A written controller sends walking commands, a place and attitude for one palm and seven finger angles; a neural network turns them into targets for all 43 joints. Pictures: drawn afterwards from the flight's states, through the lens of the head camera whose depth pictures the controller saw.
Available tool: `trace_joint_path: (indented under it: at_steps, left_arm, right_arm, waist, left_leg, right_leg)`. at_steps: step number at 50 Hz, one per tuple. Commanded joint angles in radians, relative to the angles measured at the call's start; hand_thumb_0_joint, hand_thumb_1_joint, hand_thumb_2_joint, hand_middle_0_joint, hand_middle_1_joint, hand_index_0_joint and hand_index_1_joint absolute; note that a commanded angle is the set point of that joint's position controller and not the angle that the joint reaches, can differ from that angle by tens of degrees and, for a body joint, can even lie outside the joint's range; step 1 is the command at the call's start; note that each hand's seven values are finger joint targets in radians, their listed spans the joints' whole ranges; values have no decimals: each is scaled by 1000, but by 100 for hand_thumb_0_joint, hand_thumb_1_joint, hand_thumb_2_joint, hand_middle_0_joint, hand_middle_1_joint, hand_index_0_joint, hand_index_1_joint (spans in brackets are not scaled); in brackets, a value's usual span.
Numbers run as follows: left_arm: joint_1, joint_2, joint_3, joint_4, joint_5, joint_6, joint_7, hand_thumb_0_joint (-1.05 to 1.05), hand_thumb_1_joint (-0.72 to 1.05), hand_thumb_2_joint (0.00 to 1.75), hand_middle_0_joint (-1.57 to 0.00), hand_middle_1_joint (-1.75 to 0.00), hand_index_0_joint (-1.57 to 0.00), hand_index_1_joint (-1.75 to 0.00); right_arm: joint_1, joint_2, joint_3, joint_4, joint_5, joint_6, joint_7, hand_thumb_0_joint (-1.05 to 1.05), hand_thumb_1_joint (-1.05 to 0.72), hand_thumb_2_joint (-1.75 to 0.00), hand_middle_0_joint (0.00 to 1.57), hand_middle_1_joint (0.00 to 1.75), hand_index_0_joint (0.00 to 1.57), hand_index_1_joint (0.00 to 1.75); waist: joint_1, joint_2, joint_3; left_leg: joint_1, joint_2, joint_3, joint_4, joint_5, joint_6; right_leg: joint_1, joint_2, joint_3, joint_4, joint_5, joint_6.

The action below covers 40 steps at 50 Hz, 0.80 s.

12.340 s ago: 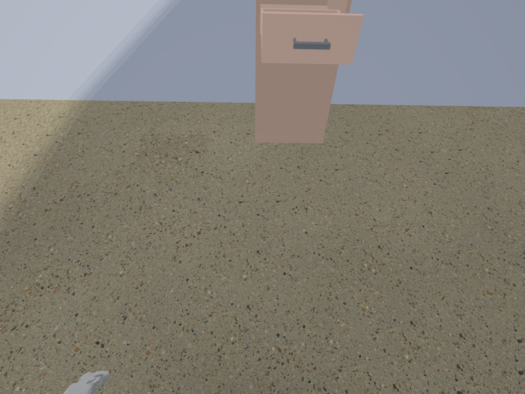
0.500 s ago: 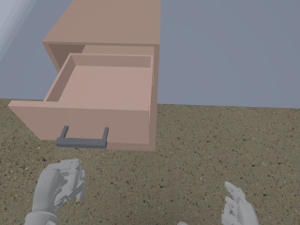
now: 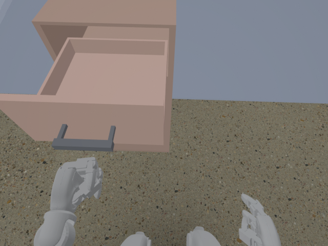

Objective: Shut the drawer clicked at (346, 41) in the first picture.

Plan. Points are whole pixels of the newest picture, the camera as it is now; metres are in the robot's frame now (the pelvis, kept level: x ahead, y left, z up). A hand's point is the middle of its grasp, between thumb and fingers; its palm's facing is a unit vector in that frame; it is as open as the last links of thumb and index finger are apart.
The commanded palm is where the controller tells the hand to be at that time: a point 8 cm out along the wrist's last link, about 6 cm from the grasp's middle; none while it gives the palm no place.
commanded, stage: bring the fist close to the handle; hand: left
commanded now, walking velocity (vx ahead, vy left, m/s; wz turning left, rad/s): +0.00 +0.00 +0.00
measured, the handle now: (85, 137) +0.36 +0.21 +0.04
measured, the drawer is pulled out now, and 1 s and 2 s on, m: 0.29 0.27 0.15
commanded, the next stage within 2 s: push the drawer shut in 0.40 s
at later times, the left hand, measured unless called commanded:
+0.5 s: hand (98, 180) +0.25 +0.16 +0.05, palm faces +0.00 -1.00 -0.05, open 3.3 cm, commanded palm +0.23 +0.22 +0.05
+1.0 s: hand (102, 159) +0.31 +0.16 +0.04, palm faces -0.01 -1.00 -0.05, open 3.2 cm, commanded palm +0.30 +0.22 +0.05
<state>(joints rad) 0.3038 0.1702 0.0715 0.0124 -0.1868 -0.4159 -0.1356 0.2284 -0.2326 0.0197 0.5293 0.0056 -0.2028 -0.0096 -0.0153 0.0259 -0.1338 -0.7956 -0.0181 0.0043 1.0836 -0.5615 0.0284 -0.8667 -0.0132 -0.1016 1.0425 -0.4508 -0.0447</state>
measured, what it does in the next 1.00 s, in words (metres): stands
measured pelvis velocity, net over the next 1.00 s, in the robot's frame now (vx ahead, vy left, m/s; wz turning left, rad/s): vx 0.00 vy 0.00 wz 0.01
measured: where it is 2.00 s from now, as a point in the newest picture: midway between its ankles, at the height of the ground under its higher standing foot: outside the picture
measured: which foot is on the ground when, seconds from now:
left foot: down 0.00-1.00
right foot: down 0.00-1.00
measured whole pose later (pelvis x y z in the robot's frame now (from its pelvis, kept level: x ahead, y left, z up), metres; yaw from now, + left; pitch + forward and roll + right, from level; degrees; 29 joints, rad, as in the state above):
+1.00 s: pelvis +0.00 +0.00 +0.00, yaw +0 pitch +17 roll -1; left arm 0.00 0.21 0.11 0.26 -0.19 -0.40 -0.14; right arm 0.22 -0.25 0.02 0.58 0.01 -0.15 -0.03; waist -0.03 0.03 -0.12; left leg -0.84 -0.02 -0.01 1.10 -0.56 0.03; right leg -0.90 -0.02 -0.11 1.05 -0.44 -0.04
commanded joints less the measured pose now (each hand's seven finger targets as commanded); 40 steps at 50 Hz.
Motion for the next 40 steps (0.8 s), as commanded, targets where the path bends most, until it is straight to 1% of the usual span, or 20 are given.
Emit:
trace_joint_path:
  at_steps: [1,3,4,5,7,10,13,16,19,20,22,24,25,28,31,33,35,37,39,40]
  left_arm:
    - [-79,111,75,-167,-13,-66,-2,0,90,90,-140,-160,-140,-160]
    - [-90,137,94,-207,-18,-69,-3,0,90,90,-140,-160,-140,-160]
    - [-100,126,81,-232,-21,-71,-6,0,90,90,-140,-160,-140,-160]
    - [-79,144,101,-231,-24,-70,-3,0,90,90,-140,-160,-140,-160]
    - [-64,103,58,-259,-27,-70,-1,0,90,90,-140,-160,-140,-160]
    - [-66,90,47,-191,-28,-56,0,0,90,90,-140,-160,-140,-160]
    - [-81,100,53,-131,-23,-38,-6,0,90,90,-140,-160,-140,-160]
    - [-135,102,46,-151,-16,-38,-6,0,90,90,-140,-160,-140,-160]
    - [-114,145,95,-201,-26,-50,3,0,90,90,-140,-160,-140,-160]
    - [-118,146,96,-209,-28,-56,3,0,90,90,-140,-160,-140,-160]
    - [-131,146,100,-207,-27,-67,9,0,90,90,-140,-160,-140,-160]
    - [-151,119,72,-176,-24,-69,11,0,90,90,-140,-160,-140,-160]
    - [-134,124,84,-143,-27,-65,9,0,90,90,-140,-160,-140,-160]
    - [-216,136,86,-87,-25,-53,-6,0,90,90,-140,-160,-140,-160]
    - [-286,141,86,-71,-26,-40,-21,0,90,90,-140,-160,-140,-160]
    - [-332,147,83,-93,-30,-39,-24,0,90,90,-140,-160,-140,-160]
    - [-323,166,112,-97,-32,-39,-20,0,90,90,-140,-160,-140,-160]
    - [-343,142,92,-89,-32,-37,-12,0,90,90,-140,-160,-140,-160]
    - [-404,160,110,-63,-29,-40,-1,0,90,90,-140,-160,-140,-160]
    - [-393,150,107,-53,-29,-42,1,0,90,90,-140,-160,-140,-160]
  right_arm:
    - [-23,-135,-57,-153,7,-34,-11,0,-90,-90,20,30,20,30]
    - [-25,-134,-58,-159,8,-29,-14,0,-90,-90,20,30,20,30]
    - [-24,-128,-57,-163,8,-28,-13,0,-90,-90,20,30,20,30]
    - [-19,-129,-57,-161,11,-27,-14,0,-90,-90,20,30,20,30]
    - [-18,-124,-55,-167,13,-27,-13,0,-90,-90,20,30,20,30]
    - [-14,-130,-53,-156,12,-20,-14,0,-90,-90,20,30,20,30]
    - [-26,-140,-52,-159,14,-10,-17,0,-90,-90,20,30,20,30]
    - [-24,-139,-53,-168,17,-8,-17,0,-90,-90,20,30,20,30]
    - [-17,-133,-55,-172,14,-9,-20,0,-90,-90,20,30,20,30]
    - [-18,-131,-53,-172,14,-10,-20,0,-90,-90,20,30,20,30]
    - [-20,-127,-51,-164,14,-10,-20,0,-90,-90,20,30,20,30]
    - [-22,-127,-47,-158,11,-11,-19,0,-90,-90,20,30,20,30]
    - [-20,-130,-50,-153,13,-10,-18,0,-90,-90,20,30,20,30]
    - [-24,-141,-48,-141,15,-6,-21,0,-90,-90,20,30,20,30]
    - [-20,-144,-49,-138,18,-6,-25,0,-90,-90,20,30,20,30]
    - [-18,-146,-51,-136,16,-9,-28,0,-90,-90,20,30,20,30]
    - [-7,-143,-53,-130,15,-10,-28,0,-90,-90,20,30,20,30]
    - [-3,-139,-51,-129,13,-9,-24,0,-90,-90,20,30,20,30]
    - [-3,-143,-51,-112,11,-5,-26,0,-90,-90,20,30,20,30]
    - [-3,-140,-53,-111,10,-4,-25,0,-90,-90,20,30,20,30]
  waist:
    - [0,-28,-248]
    - [7,1,-289]
    - [9,16,-312]
    - [14,22,-306]
    - [6,37,-305]
    - [-15,-30,-247]
    - [-20,-53,-189]
    - [-16,-23,-213]
    - [4,-11,-285]
    - [3,0,-284]
    - [2,13,-270]
    - [-13,-5,-244]
    - [-14,-15,-221]
    - [-31,-23,-197]
    - [-29,-3,-225]
    - [-32,2,-280]
    - [-13,23,-326]
    - [-16,19,-330]
    - [-31,-14,-317]
    - [-26,-12,-312]
  left_leg:
    - [-9,6,-39,-136,313,-14]
    - [12,6,-38,-140,335,-12]
    - [26,4,-37,-143,355,-13]
    - [34,7,-39,-149,367,-17]
    - [57,10,-40,-152,388,-17]
    - [13,10,-46,-149,332,-13]
    - [-34,7,-44,-148,258,-8]
    - [-11,6,-46,-156,248,-10]
    - [10,4,-38,-155,296,-7]
    - [12,3,-36,-156,299,-8]
    - [8,4,-36,-155,300,-10]
    - [-4,5,-39,-150,287,-7]
    - [-15,5,-38,-147,268,-8]
    - [-44,4,-39,-142,226,-5]
    - [-25,4,-39,-144,241,-6]
    - [4,6,-41,-140,289,-4]
    - [40,8,-42,-147,351,-10]
    - [46,7,-42,-151,373,-13]
    - [22,10,-45,-141,370,-11]
    - [24,9,-43,-144,366,-12]
  right_leg:
    - [265,-3,76,-109,232,16]
    - [290,-3,78,-108,250,13]
    - [310,-5,80,-108,275,13]
    - [313,-4,76,-109,282,11]
    - [303,-2,68,-112,293,13]
    - [276,1,67,-121,248,19]
    - [243,0,75,-138,168,20]
    - [240,-1,74,-135,147,18]
    - [309,-3,87,-136,208,16]
    - [313,-3,89,-139,215,17]
    - [306,-3,89,-137,215,16]
    - [283,-1,85,-135,203,19]
    - [271,-1,88,-142,183,20]
    - [248,-3,97,-153,128,20]
    - [258,-6,98,-151,147,20]
    - [279,-5,94,-138,205,20]
    - [310,-5,87,-127,272,17]
    - [314,-6,80,-122,297,20]
    - [306,-4,85,-117,306,22]
    - [306,-4,84,-118,303,22]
